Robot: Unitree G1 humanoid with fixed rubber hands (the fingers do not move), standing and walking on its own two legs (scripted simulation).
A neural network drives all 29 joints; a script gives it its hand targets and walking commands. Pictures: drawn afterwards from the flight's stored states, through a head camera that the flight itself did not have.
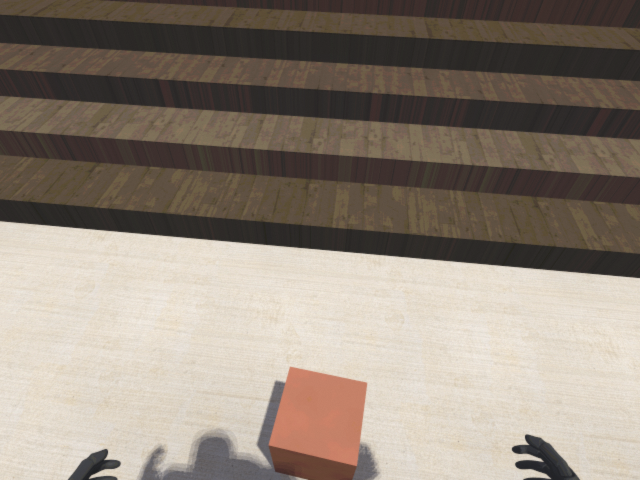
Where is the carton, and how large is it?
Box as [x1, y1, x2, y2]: [269, 367, 366, 479]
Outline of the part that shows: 290,367 269,442 269,448 275,471 307,479 351,479 357,461 366,382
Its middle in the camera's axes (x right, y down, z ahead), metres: +0.00 +0.51 +1.06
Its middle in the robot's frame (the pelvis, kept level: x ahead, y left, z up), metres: +0.40 -0.02 -0.65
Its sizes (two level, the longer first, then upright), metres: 0.210 0.200 0.250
